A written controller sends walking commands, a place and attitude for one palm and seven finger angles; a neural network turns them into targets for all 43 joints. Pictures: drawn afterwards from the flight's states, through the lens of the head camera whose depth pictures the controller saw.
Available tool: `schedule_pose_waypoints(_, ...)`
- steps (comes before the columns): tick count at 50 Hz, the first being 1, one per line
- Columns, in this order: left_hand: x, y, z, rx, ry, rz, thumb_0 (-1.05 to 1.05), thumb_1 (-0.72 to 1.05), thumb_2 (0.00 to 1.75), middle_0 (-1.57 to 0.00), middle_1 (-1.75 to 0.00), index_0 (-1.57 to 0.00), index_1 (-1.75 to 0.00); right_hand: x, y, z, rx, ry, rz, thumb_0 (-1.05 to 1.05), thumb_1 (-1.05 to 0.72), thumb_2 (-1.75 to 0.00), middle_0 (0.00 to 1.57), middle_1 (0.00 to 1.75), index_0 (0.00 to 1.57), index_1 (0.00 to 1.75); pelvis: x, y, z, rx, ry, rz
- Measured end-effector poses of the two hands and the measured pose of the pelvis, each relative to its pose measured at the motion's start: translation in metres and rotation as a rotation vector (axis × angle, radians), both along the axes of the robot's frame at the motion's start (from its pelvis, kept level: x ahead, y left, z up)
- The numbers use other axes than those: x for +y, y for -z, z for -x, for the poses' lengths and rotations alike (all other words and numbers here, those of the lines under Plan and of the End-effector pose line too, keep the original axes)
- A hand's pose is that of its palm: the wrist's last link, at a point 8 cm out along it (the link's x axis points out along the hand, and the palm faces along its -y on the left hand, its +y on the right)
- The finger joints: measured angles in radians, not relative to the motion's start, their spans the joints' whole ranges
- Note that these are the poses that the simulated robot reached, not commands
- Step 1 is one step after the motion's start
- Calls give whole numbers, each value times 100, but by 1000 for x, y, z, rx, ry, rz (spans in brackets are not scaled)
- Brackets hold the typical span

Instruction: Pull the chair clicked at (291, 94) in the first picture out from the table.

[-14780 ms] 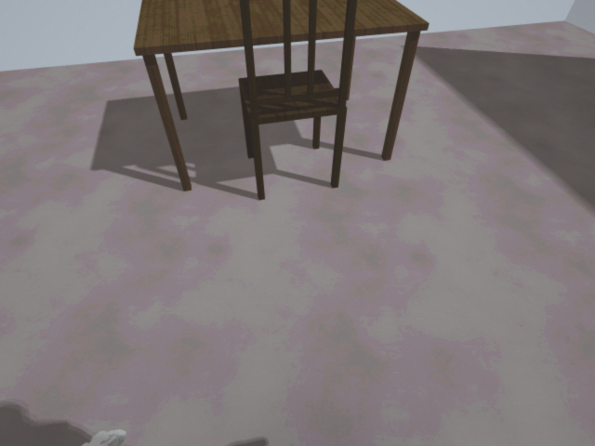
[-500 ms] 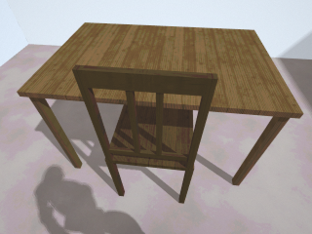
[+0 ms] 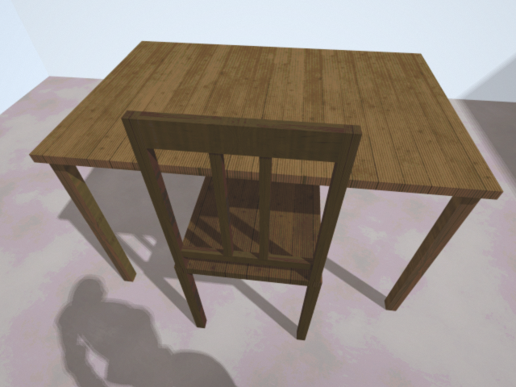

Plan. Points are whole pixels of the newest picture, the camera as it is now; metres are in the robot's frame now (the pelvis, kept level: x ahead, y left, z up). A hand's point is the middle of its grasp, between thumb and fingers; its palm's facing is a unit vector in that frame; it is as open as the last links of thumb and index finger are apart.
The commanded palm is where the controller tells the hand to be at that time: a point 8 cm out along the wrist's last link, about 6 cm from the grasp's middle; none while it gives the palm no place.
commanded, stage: shuffle to correct the standing spot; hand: left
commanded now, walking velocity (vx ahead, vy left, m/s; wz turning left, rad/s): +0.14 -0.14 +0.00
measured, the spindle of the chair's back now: (223, 210) +0.49 +0.12 -0.06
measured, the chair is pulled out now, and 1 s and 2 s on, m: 0.00 0.00 0.00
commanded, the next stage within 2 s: come to a stop and stand still in 0.10 s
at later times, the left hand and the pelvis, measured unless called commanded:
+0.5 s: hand out of the picture -0.02 +0.12 -0.18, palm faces +0.11 -0.99 -0.13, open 7.4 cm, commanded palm none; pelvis +0.04 -0.01 +0.00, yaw +1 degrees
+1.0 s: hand out of the picture -0.03 +0.16 -0.17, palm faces +0.08 -0.98 -0.17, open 7.4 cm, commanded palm none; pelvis +0.01 +0.01 +0.00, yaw +0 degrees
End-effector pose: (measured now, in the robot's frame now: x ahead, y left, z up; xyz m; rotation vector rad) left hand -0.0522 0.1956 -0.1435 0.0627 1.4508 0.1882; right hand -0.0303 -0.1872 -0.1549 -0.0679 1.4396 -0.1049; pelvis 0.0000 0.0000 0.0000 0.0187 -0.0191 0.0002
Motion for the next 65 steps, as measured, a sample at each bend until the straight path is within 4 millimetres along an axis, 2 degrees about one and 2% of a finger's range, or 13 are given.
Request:
schedule_pose_waypoints(7,-3,6,1,35,2,13,0,91,90,-20,-30,-19,-30,-1,1,6,28,24,3,0,-91,-90,20,30,20,30,-4,3,-8,4,5,-2)
schedule_pose_waypoints(14,-11,9,-7,55,-7,18,0,91,90,-20,-30,-19,-30,-6,2,7,80,38,11,1,-91,-90,20,30,20,30,-10,7,-24,12,-1,1)
schedule_pose_waypoints(19,-18,9,-16,52,-25,21,0,91,90,-20,-30,-19,-30,-8,1,-6,90,23,18,1,-91,-90,20,30,20,30,-11,6,-33,20,-9,6)
schedule_pose_waypoints(26,-22,8,-26,32,-28,33,0,91,90,-20,-30,-19,-30,-8,1,-36,24,5,28,1,-91,-90,20,30,20,30,-7,4,-37,18,-8,9)
schedule_pose_waypoints(32,-14,8,-32,1,-19,31,0,91,90,-20,-30,-20,-30,-10,0,-42,-6,-2,49,2,-93,-90,20,30,20,30,-1,3,-35,1,-3,8)
schedule_pose_waypoints(41,4,3,-31,-19,7,2,0,91,90,-20,-30,-19,-30,0,-1,-23,-10,7,25,1,-92,-90,20,30,20,30,4,0,-21,-13,5,5)
schedule_pose_waypoints(54,13,-3,-7,11,11,-17,0,91,90,-20,-30,-19,-30,10,-1,14,47,18,-11,1,-91,-90,20,30,20,30,6,-1,-4,-11,8,2)
schedule_pose_waypoints(61,8,-3,3,14,8,-10,0,91,90,-20,-30,-19,-30,6,0,19,41,17,-5,1,-91,-90,20,30,20,30,5,-1,2,-12,9,-1)
schedule_pose_waypoints(65,7,-1,8,2,32,-15,0,91,90,-20,-30,-19,-30,2,2,15,19,10,-1,1,-91,-90,20,30,20,30,7,2,12,-3,13,22)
